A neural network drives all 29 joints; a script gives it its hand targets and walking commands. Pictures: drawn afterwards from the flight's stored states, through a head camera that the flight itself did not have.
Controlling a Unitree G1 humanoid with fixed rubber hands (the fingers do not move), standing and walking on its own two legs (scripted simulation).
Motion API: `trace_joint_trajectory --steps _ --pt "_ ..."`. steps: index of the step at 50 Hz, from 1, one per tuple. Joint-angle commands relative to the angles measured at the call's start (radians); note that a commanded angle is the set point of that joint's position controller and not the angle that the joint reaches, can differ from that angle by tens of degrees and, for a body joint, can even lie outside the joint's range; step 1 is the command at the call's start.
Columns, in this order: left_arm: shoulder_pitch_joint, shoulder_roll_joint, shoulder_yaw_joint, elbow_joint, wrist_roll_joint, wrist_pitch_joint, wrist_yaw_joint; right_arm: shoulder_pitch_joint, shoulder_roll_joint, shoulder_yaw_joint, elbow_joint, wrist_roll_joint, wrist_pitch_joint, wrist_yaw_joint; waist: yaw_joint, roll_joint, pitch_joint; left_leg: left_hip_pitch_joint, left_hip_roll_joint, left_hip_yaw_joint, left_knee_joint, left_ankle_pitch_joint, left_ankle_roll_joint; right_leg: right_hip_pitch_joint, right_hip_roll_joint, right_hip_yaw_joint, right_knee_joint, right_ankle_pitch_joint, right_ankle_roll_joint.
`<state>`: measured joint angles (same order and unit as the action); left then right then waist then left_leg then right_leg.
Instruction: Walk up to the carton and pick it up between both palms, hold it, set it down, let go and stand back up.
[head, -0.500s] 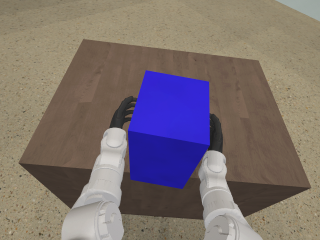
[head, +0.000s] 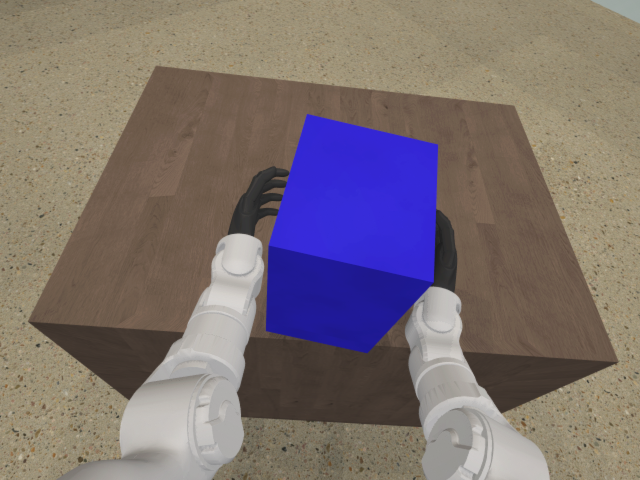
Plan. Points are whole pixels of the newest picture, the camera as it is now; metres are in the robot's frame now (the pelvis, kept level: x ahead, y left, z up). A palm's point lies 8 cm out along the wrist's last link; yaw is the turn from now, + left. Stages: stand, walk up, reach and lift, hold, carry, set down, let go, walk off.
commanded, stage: reach and lift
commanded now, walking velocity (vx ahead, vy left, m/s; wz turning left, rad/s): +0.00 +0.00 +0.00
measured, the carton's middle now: (341, 249) +0.41 -0.03 +0.01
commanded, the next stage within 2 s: none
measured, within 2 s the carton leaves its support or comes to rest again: neither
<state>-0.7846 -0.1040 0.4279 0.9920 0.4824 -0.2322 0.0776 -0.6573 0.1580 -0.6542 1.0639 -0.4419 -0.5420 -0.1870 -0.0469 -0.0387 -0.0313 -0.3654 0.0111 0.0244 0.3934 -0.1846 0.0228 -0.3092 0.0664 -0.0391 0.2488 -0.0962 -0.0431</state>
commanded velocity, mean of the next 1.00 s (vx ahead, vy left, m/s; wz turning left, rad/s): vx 0.00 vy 0.00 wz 0.00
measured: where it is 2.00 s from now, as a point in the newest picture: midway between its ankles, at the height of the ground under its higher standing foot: outside the picture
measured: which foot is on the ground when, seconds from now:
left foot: down 0.00-1.00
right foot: down 0.00-1.00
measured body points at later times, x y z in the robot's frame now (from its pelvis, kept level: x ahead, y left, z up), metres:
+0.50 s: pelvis +0.00 -0.01 +0.00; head +0.06 +0.02 +0.45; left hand +0.43 +0.10 +0.06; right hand +0.39 -0.15 +0.04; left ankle +0.00 +0.10 -0.75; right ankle +0.01 -0.09 -0.75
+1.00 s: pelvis -0.01 +0.00 +0.00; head -0.02 +0.04 +0.45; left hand +0.41 +0.11 +0.15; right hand +0.37 -0.14 +0.12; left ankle +0.00 +0.10 -0.75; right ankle +0.01 -0.09 -0.75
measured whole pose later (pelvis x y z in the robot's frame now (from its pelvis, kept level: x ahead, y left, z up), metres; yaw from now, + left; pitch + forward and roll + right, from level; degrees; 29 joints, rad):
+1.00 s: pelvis -0.01 +0.00 +0.00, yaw +3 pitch -2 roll -2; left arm -0.76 -0.07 0.24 0.58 0.33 0.33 0.08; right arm -0.63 0.07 -0.17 0.77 0.03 -0.06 -0.24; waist -0.10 -0.06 0.00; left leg -0.16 -0.01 -0.01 0.39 -0.19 0.03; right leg -0.10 0.05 -0.07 0.26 -0.12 -0.04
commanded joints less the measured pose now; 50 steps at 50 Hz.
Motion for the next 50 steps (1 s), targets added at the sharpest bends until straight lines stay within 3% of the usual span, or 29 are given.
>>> trace_joint_trajectory --steps 1,10,17,22,29,38,44,50 --pt "-0.574 -0.572 -0.269 -0.026 0.037 -0.089 -0.086 -0.684 0.495 0.338 -0.011 -0.114 -0.089 0.120 0.009 0.077 -0.683 0.201 0.019 0.049 -0.032 0.285 -0.052 0.356 -0.030 -0.054 0.057 0.455 0.037" --pt "-0.516 -0.582 -0.311 -0.037 0.020 -0.080 -0.085 -0.659 0.494 0.442 -0.016 -0.049 -0.113 0.104 0.021 0.072 -0.724 0.169 0.013 0.040 -0.018 0.380 -0.049 0.455 -0.049 -0.037 0.088 0.665 0.047" --pt "-0.544 -0.614 -0.393 -0.079 -0.041 -0.070 -0.096 -0.663 0.518 0.546 -0.058 0.024 -0.098 0.084 -0.010 0.069 -0.749 0.153 0.008 0.013 0.003 0.390 -0.055 0.480 -0.065 -0.031 0.105 0.748 0.056" --pt "-0.586 -0.643 -0.458 -0.115 -0.091 -0.050 -0.103 -0.703 0.531 0.603 -0.123 0.070 -0.063 0.079 -0.035 0.074 -0.769 0.163 0.007 -0.003 0.017 0.372 -0.056 0.444 -0.067 -0.031 0.101 0.705 0.056" --pt "-0.585 -0.653 -0.494 -0.156 -0.132 0.032 -0.110 -0.733 0.534 0.690 -0.219 0.148 0.042 0.082 -0.029 0.069 -0.763 0.171 0.006 -0.014 0.003 0.313 -0.042 0.434 -0.064 -0.025 0.090 0.626 0.058" --pt "-0.571 -0.673 -0.547 -0.313 -0.184 0.243 -0.131 -0.785 0.499 0.787 -0.401 0.290 0.221 0.086 -0.022 0.072 -0.653 0.238 0.007 -0.027 -0.022 0.252 -0.031 0.421 -0.059 -0.026 0.060 0.454 0.060" --pt "-0.566 -0.674 -0.612 -0.441 -0.247 0.422 -0.149 -0.844 0.459 0.863 -0.557 0.424 0.358 0.070 -0.054 0.058 -0.567 0.330 0.001 -0.040 -0.028 0.221 -0.031 0.391 -0.053 -0.027 0.030 0.331 0.068" --pt "-0.545 -0.631 -0.547 -0.497 -0.204 0.563 -0.178 -0.841 0.408 0.811 -0.587 0.462 0.451 0.066 -0.064 0.063 -0.409 0.382 -0.003 -0.035 -0.063 0.144 -0.033 0.386 -0.054 -0.036 0.004 0.201 0.069"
